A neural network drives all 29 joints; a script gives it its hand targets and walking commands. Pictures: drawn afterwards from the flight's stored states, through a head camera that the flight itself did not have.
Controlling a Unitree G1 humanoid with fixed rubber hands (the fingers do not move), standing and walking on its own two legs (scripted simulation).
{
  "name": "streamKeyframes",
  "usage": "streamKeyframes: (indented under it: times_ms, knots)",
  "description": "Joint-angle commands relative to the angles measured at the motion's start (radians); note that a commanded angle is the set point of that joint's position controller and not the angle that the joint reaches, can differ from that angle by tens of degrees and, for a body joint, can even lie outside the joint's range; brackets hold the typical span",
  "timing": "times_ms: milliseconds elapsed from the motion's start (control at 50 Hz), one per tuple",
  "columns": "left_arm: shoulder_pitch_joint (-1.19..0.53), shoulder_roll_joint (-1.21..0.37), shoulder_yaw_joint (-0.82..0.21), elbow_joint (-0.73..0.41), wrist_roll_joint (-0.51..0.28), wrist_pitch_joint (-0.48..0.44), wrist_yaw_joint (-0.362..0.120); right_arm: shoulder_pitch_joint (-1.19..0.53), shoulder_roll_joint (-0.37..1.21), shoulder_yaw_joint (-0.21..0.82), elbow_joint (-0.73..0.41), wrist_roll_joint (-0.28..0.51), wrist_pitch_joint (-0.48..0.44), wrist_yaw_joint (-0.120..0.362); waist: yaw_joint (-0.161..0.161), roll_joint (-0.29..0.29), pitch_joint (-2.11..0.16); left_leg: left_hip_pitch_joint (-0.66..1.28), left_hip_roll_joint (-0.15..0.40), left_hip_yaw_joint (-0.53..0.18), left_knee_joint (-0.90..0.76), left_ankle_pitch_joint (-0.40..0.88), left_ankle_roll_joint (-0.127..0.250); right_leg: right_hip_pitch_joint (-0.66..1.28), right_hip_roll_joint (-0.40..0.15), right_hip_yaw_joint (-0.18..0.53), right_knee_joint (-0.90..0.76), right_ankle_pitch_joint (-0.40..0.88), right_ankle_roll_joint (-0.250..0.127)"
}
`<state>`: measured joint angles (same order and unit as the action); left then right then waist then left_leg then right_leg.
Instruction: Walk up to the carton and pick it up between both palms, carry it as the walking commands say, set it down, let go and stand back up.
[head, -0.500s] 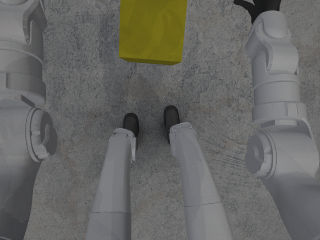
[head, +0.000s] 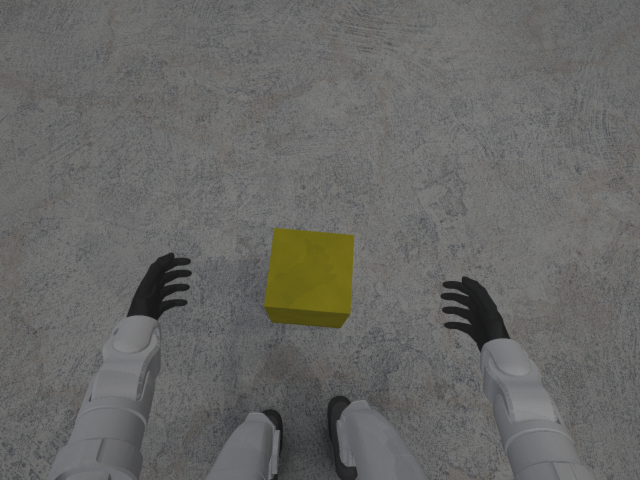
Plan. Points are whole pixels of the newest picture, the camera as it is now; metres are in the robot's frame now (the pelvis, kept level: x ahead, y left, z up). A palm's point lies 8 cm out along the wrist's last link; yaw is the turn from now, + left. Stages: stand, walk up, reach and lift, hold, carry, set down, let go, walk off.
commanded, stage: let go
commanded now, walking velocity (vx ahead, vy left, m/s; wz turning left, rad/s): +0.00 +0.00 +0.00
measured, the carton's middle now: (309, 281) +0.49 -0.02 -0.62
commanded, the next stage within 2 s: stand in 0.82 s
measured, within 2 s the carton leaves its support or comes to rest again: neither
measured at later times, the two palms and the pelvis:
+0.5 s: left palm (88, 419) +0.20 +0.24 -0.04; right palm (512, 395) +0.20 -0.23 -0.05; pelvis +0.05 +0.00 +0.03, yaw +0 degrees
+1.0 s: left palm (60, 445) +0.18 +0.27 -0.05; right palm (542, 402) +0.19 -0.27 -0.06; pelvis +0.06 +0.00 +0.02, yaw +1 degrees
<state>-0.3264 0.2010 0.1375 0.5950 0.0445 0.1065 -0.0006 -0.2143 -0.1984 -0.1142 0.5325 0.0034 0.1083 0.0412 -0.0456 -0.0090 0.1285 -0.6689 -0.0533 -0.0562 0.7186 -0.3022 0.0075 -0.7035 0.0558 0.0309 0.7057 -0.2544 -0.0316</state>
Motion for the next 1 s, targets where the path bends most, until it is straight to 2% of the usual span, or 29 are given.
streamKeyframes:
  times_ms: [0,160,280,340,440,640,720,800,820,840,860,900,980]
  knots:
    - [0.016,0.091,0.023,-0.110,0.008,-0.060,-0.005,0.044,-0.095,-0.012,-0.129,-0.007,-0.063,-0.004,0.001,0.013,-0.504,0.238,0.048,0.002,-0.147,0.129,-0.015,0.415,-0.055,0.014,-0.117,0.161,0.044]
    - [0.278,0.104,0.000,-0.213,0.005,-0.107,-0.028,0.282,-0.101,0.037,-0.239,-0.014,-0.097,0.001,0.011,0.003,-0.402,0.376,0.034,0.006,-0.237,0.234,-0.011,0.603,-0.058,0.021,-0.204,0.320,0.049]
    - [0.462,0.104,-0.028,-0.310,-0.020,-0.110,-0.042,0.414,-0.113,0.050,-0.302,-0.004,-0.100,0.011,0.027,0.013,-0.314,0.477,0.034,0.007,-0.290,0.316,-0.020,0.675,-0.045,0.015,-0.252,0.352,0.042]
    - [0.483,0.101,-0.040,-0.326,-0.025,-0.090,-0.048,0.406,-0.118,0.050,-0.301,-0.012,-0.082,0.020,0.039,0.030,-0.247,0.493,0.042,0.006,-0.315,0.272,-0.025,0.671,-0.042,0.006,-0.271,0.264,0.035]
    - [0.458,0.106,-0.048,-0.319,-0.032,-0.055,-0.057,0.391,-0.114,0.035,-0.267,-0.027,-0.040,0.024,0.033,0.026,-0.153,0.485,0.054,0.002,-0.332,0.195,-0.021,0.670,-0.038,0.001,-0.278,0.181,0.030]
    - [0.476,0.122,-0.053,-0.289,-0.021,-0.010,-0.055,0.394,-0.114,0.028,-0.231,-0.047,0.032,0.006,0.035,0.023,-0.104,0.502,0.047,-0.001,-0.316,0.241,-0.011,0.697,-0.028,0.006,-0.270,0.214,0.035]
    - [0.472,0.132,-0.064,-0.286,-0.041,-0.022,-0.039,0.379,-0.126,0.037,-0.246,-0.050,0.080,-0.014,0.060,0.034,-0.128,0.519,0.053,0.008,-0.289,0.269,-0.008,0.678,-0.020,-0.004,-0.239,0.208,0.033]
    - [0.475,0.145,-0.080,-0.270,-0.067,-0.026,-0.028,0.363,-0.134,0.052,-0.276,-0.038,0.111,-0.031,0.070,0.023,-0.142,0.536,0.055,0.001,-0.257,0.268,0.000,0.636,-0.014,-0.019,-0.212,0.199,0.026]
    - [0.543,0.217,-0.041,-0.107,-0.018,-0.061,-0.011,0.360,-0.232,0.012,-0.127,-0.020,0.017,-0.056,0.060,0.088,-0.327,0.469,0.100,-0.040,-0.243,0.226,0.003,0.589,-0.103,0.037,-0.227,0.218,0.029]
    - [0.543,0.246,-0.043,-0.091,-0.006,-0.081,-0.006,0.383,-0.237,0.015,-0.099,-0.024,-0.029,-0.058,0.056,0.059,-0.315,0.475,0.109,-0.060,-0.252,0.224,0.010,0.603,-0.116,0.050,-0.221,0.242,0.020]
    - [0.514,0.245,-0.047,-0.075,0.003,-0.094,-0.005,0.399,-0.238,0.018,-0.072,-0.033,-0.059,-0.054,0.045,0.040,-0.281,0.467,0.122,-0.082,-0.261,0.219,0.017,0.566,-0.117,0.055,-0.220,0.239,0.014]
    - [0.512,0.228,-0.046,-0.034,0.002,-0.115,-0.003,0.411,-0.235,0.020,-0.024,-0.042,-0.098,-0.051,0.049,0.039,-0.241,0.451,0.137,-0.118,-0.287,0.192,0.030,0.527,-0.116,0.061,-0.231,0.203,0.015]
    - [0.495,0.258,-0.037,0.031,-0.003,-0.147,-0.003,0.418,-0.245,0.022,0.032,-0.041,-0.131,-0.050,0.045,0.008,-0.220,0.451,0.116,-0.096,-0.276,0.216,0.027,0.507,-0.136,0.091,-0.273,0.235,0.004]
